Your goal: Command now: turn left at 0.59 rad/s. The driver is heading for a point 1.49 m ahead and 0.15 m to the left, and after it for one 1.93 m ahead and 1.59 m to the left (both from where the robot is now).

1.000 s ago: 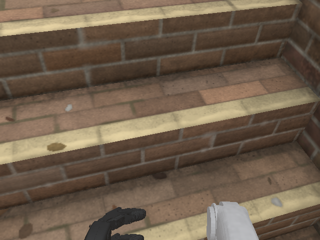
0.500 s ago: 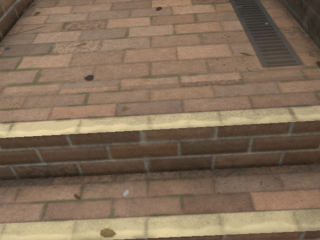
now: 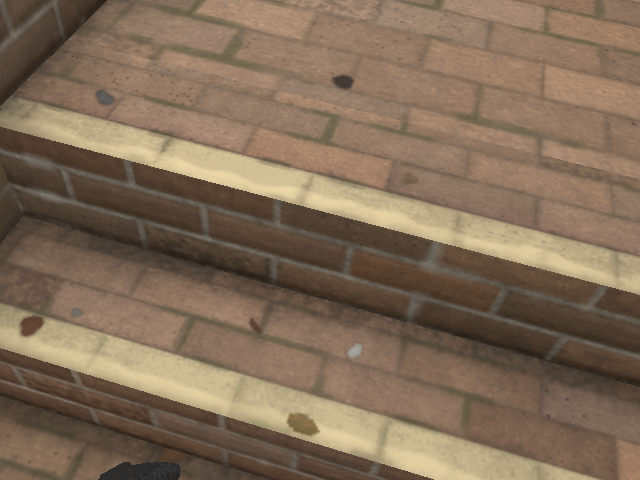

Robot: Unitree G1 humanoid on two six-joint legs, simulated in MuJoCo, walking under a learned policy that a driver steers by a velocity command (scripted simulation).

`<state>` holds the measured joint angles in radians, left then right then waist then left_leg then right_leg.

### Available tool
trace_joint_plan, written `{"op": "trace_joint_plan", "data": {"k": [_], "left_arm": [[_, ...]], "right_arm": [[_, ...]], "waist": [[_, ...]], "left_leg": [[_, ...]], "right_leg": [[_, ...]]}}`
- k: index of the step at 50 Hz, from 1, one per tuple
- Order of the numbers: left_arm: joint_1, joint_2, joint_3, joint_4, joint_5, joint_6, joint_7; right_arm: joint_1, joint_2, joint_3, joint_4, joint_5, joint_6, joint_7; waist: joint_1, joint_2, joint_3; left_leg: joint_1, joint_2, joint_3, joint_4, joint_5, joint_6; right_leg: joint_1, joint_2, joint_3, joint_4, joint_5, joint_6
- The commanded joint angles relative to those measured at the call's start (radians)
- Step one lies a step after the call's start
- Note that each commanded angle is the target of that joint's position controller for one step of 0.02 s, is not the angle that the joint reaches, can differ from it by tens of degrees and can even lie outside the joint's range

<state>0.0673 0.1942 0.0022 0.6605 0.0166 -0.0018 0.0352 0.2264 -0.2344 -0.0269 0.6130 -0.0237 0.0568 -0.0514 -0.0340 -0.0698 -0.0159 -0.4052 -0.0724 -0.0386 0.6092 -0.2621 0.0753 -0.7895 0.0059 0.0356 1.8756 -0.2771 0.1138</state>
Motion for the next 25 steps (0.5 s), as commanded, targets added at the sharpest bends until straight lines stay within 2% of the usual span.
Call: {"op": "trace_joint_plan", "data": {"k": [1, 4, 6, 7, 9, 11, 13, 14, 15, 16, 17, 18, 19, 20, 21, 22, 23, 24, 25], "left_arm": [[-0.017, 0.059, 0.011, -0.104, -0.004, -0.007, 0.003], [-0.059, 0.044, -0.001, -0.172, -0.005, -0.008, 0.002], [-0.051, 0.022, -0.012, -0.197, -0.004, -0.015, 0.002], [-0.038, 0.021, -0.016, -0.209, -0.004, -0.015, 0.001], [-0.019, 0.024, -0.018, -0.222, -0.001, -0.008, 0.005], [-0.013, 0.013, -0.024, -0.244, 0.012, -0.008, 0.013], [-0.007, 0.016, -0.021, -0.247, 0.010, 0.003, 0.026], [-0.011, 0.004, -0.021, -0.274, 0.007, 0.011, 0.039], [0.000, 0.005, -0.021, -0.283, 0.006, 0.014, 0.044], [0.011, 0.000, -0.019, -0.292, -0.004, 0.015, 0.047], [0.005, 0.006, -0.021, -0.302, 0.002, 0.016, 0.048], [-0.028, -0.013, -0.025, -0.329, 0.001, 0.019, 0.051], [-0.030, -0.010, -0.028, -0.335, 0.000, 0.020, 0.051], [-0.039, -0.008, -0.022, -0.351, -0.010, 0.020, 0.057], [-0.019, 0.001, -0.022, -0.349, -0.012, 0.019, 0.059], [0.032, -0.008, -0.025, -0.334, -0.018, 0.025, 0.062], [0.041, -0.004, -0.025, -0.339, -0.009, 0.025, 0.066], [0.028, -0.039, -0.038, -0.363, 0.004, 0.022, 0.066], [0.059, -0.033, -0.038, -0.360, 0.011, 0.019, 0.060]], "right_arm": [[-0.040, -0.129, -0.022, -0.128, -0.001, -0.015, -0.030], [-0.001, -0.141, -0.023, -0.132, -0.005, -0.013, -0.051], [0.004, -0.148, -0.022, -0.123, -0.007, -0.011, -0.049], [-0.001, -0.149, -0.021, -0.126, -0.001, -0.010, -0.050], [-0.029, -0.150, -0.017, -0.134, 0.007, -0.011, -0.047], [-0.075, -0.160, -0.017, -0.144, 0.003, -0.001, -0.042], [-0.123, -0.158, -0.014, -0.165, 0.002, 0.002, -0.038], [-0.110, -0.174, -0.017, -0.163, 0.003, 0.005, -0.036], [-0.107, -0.180, -0.018, -0.162, 0.006, 0.008, -0.037], [-0.123, -0.186, -0.017, -0.160, 0.005, 0.003, -0.040], [-0.133, -0.189, -0.018, -0.167, 0.009, 0.001, -0.044], [-0.095, -0.201, -0.024, -0.150, 0.034, 0.006, -0.051], [-0.088, -0.202, -0.025, -0.154, 0.040, 0.009, -0.057], [-0.096, -0.217, -0.029, -0.153, 0.034, 0.010, -0.059], [-0.110, -0.220, -0.028, -0.160, 0.039, 0.011, -0.063], [-0.138, -0.215, -0.024, -0.169, 0.037, 0.007, -0.063], [-0.189, -0.223, -0.026, -0.181, 0.052, 0.006, -0.063], [-0.187, -0.236, -0.034, -0.174, 0.073, 0.005, -0.076], [-0.212, -0.252, -0.045, -0.169, 0.091, 0.009, -0.068]], "waist": [[0.005, 0.132, -0.144], [-0.013, 0.144, -0.084], [-0.021, 0.163, -0.087], [-0.013, 0.165, -0.071], [-0.011, 0.157, -0.064], [0.000, 0.121, -0.073], [0.001, 0.144, -0.063], [-0.002, 0.183, -0.069], [0.002, 0.193, -0.073], [0.009, 0.227, -0.078], [0.014, 0.210, -0.087], [0.007, 0.262, -0.087], [0.005, 0.254, -0.087], [0.014, 0.280, -0.110], [0.023, 0.283, -0.134], [0.039, 0.284, -0.161], [0.062, 0.292, -0.161], [0.078, 0.344, -0.155], [0.112, 0.321, -0.153]], "left_leg": [[0.302, 0.284, -0.385, -0.177, 0.439, 0.196], [0.352, 0.269, -0.419, -0.191, 0.396, 0.191], [0.393, 0.273, -0.447, -0.215, 0.372, 0.195], [0.399, 0.270, -0.448, -0.217, 0.367, 0.189], [0.372, 0.259, -0.420, -0.201, 0.448, 0.182], [0.330, 0.243, -0.434, -0.199, 0.389, 0.177], [0.230, 0.230, -0.434, -0.189, 0.407, 0.187], [0.221, 0.241, -0.481, -0.197, 0.389, 0.193], [0.236, 0.244, -0.501, -0.197, 0.361, 0.190], [0.239, 0.256, -0.529, -0.192, 0.375, 0.188], [0.251, 0.255, -0.547, -0.188, 0.363, 0.184], [0.286, 0.244, -0.571, -0.196, 0.303, 0.181], [0.295, 0.242, -0.584, -0.189, 0.299, 0.170], [0.285, 0.254, -0.596, -0.169, 0.318, 0.164], [0.284, 0.261, -0.593, -0.156, 0.335, 0.153], [0.269, 0.280, -0.598, -0.162, 0.327, 0.149], [0.227, 0.277, -0.585, -0.167, 0.314, 0.132], [0.189, 0.288, -0.600, -0.195, 0.248, 0.089], [0.096, 0.264, -0.535, -0.214, 0.199, 0.035]], "right_leg": [[-0.203, 0.016, 0.032, 0.300, 0.030, -0.005], [-0.326, 0.026, 0.044, 0.445, -0.019, 0.003], [-0.393, 0.037, 0.044, 0.589, -0.093, -0.001], [-0.420, 0.026, 0.055, 0.597, -0.114, 0.000], [-0.416, 0.009, 0.054, 0.592, -0.113, 0.002], [-0.392, -0.009, 0.031, 0.539, -0.077, 0.006], [-0.322, -0.008, 0.007, 0.473, -0.005, 0.018], [-0.332, -0.011, 0.034, 0.494, -0.048, 0.016], [-0.343, -0.011, 0.048, 0.494, -0.072, 0.016], [-0.333, -0.010, 0.058, 0.474, -0.072, 0.020], [-0.321, -0.011, 0.069, 0.421, -0.085, 0.020], [-0.369, -0.002, 0.059, 0.373, -0.182, 0.026], [-0.359, -0.006, 0.069, 0.331, -0.201, 0.028], [-0.337, 0.002, 0.069, 0.319, -0.258, 0.025], [-0.307, 0.000, 0.084, 0.290, -0.293, 0.025], [-0.268, -0.004, 0.095, 0.288, -0.304, 0.016], [-0.209, -0.014, 0.104, 0.195, -0.346, 0.008], [-0.147, -0.037, 0.169, -0.049, -0.557, -0.043], [-0.001, -0.041, 0.113, -0.309, -0.594, -0.073]]}}
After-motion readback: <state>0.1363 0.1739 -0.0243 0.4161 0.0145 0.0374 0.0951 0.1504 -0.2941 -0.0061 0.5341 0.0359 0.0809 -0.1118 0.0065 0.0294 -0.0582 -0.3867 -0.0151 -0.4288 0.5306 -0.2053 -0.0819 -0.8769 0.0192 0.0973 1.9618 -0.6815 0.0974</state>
